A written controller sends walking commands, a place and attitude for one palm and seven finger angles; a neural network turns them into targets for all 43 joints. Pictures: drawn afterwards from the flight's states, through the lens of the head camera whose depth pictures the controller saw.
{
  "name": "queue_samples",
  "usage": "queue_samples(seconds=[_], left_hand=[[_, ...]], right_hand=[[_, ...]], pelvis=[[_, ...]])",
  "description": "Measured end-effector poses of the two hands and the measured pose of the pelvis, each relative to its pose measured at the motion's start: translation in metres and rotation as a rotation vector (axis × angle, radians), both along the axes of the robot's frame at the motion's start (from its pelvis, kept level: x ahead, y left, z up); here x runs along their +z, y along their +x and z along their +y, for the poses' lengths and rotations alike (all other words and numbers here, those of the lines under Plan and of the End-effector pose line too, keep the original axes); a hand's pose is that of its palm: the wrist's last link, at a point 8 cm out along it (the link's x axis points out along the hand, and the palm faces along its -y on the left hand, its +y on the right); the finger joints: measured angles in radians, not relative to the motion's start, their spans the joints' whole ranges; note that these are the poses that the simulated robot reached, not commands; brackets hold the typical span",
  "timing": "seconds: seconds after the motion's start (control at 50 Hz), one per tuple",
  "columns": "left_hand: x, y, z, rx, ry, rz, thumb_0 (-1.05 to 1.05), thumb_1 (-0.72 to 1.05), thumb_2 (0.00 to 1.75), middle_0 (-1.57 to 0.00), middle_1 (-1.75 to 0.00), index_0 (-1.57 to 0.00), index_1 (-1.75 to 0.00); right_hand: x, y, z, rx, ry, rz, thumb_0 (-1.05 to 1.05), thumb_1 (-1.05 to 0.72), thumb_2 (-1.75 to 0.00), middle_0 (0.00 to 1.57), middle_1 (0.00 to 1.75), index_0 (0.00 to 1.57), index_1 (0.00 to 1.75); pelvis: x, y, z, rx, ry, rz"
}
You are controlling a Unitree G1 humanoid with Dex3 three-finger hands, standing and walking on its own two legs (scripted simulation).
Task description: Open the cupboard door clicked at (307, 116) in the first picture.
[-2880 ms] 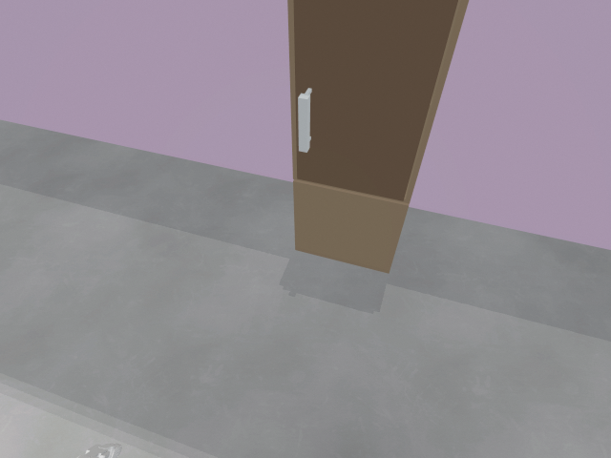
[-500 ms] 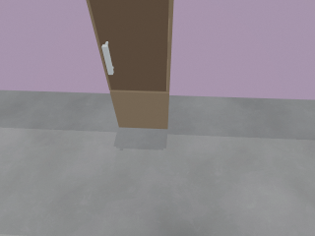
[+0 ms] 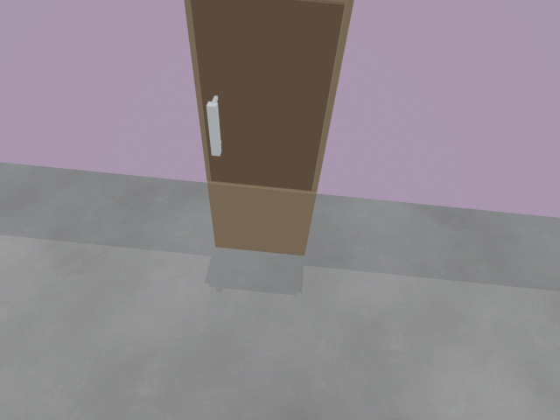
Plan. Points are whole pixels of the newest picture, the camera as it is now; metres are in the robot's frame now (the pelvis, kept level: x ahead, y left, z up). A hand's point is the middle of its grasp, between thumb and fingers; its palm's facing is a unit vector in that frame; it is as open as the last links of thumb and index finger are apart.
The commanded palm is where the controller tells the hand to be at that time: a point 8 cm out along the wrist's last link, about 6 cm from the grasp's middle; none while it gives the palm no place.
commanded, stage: take the last steps up to it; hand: left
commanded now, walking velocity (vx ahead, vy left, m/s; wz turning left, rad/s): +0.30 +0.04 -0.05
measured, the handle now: (216, 126) +0.91 +0.24 -0.10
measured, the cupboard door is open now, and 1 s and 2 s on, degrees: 0 0 0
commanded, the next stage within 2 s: come to a stop and stand still in 0.68 s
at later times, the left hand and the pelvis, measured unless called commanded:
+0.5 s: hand (204, 350) +0.27 +0.15 -0.16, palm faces +0.08 -0.97 -0.21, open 7.1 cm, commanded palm none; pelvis +0.19 -0.03 +0.00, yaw +0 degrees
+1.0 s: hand (180, 329) +0.32 +0.21 -0.18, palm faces +0.05 -0.98 -0.17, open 7.3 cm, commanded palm none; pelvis +0.33 +0.03 +0.00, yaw -1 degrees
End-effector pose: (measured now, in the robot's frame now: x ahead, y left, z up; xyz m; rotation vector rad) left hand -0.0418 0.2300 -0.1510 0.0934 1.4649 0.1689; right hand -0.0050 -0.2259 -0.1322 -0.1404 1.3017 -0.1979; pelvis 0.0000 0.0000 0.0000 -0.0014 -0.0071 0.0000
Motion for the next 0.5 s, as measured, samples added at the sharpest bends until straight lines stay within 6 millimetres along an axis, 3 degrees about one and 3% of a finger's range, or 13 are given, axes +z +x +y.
queue_samples(seconds=[0.08, 0.18, 0.32, 0.36, 0.4, 0.44, 0.5], left_hand=[[0.010, 0.061, 0.009, -0.022, 0.016, -0.099, 0.01, 0.91, 0.90, -0.20, -0.30, -0.20, -0.30], [0.017, 0.140, 0.005, -0.064, 0.029, -0.188, 0.01, 0.92, 0.90, -0.20, -0.30, -0.20, -0.30], [0.016, 0.257, -0.025, -0.160, 0.033, -0.285, 0.01, 0.92, 0.90, -0.20, -0.30, -0.20, -0.30], [0.011, 0.284, -0.035, -0.166, 0.036, -0.335, 0.01, 0.92, 0.90, -0.20, -0.30, -0.20, -0.30], [0.011, 0.298, -0.042, -0.143, 0.032, -0.365, 0.01, 0.91, 0.90, -0.20, -0.30, -0.20, -0.30], [0.014, 0.300, -0.046, -0.112, 0.029, -0.356, 0.00, 0.91, 0.90, -0.20, -0.30, -0.20, -0.30], [0.022, 0.303, -0.035, -0.048, 0.072, -0.343, -0.02, 0.95, 0.90, -0.20, -0.30, -0.21, -0.30]], right_hand=[[-0.002, -0.012, 0.023, -0.032, 0.049, 0.092, 0.01, -0.91, -0.90, 0.20, 0.30, 0.20, 0.30], [-0.007, -0.019, 0.042, -0.082, 0.106, 0.193, 0.01, -0.91, -0.90, 0.20, 0.30, 0.20, 0.30], [-0.020, -0.002, 0.040, -0.150, 0.155, 0.307, 0.01, -0.91, -0.90, 0.20, 0.30, 0.20, 0.30], [-0.027, 0.011, 0.031, -0.151, 0.164, 0.334, 0.01, -0.91, -0.90, 0.20, 0.30, 0.20, 0.30], [-0.029, 0.035, 0.019, -0.129, 0.156, 0.334, 0.01, -0.91, -0.90, 0.20, 0.30, 0.20, 0.30], [-0.027, 0.069, 0.003, -0.102, 0.132, 0.298, 0.01, -0.91, -0.90, 0.20, 0.30, 0.20, 0.30], [-0.022, 0.133, -0.017, -0.057, 0.088, 0.198, 0.01, -0.91, -0.90, 0.20, 0.30, 0.20, 0.30]], pelvis=[[0.006, 0.024, 0.005, -0.003, 0.011, 0.003], [0.005, 0.057, 0.005, -0.011, 0.028, 0.004], [-0.009, 0.118, -0.013, -0.032, 0.035, 0.005], [-0.017, 0.136, -0.022, -0.023, 0.030, 0.000], [-0.018, 0.150, -0.027, -0.008, 0.020, -0.009], [-0.013, 0.164, -0.030, -0.001, 0.013, -0.013], [-0.004, 0.185, -0.031, 0.006, 0.001, -0.006]])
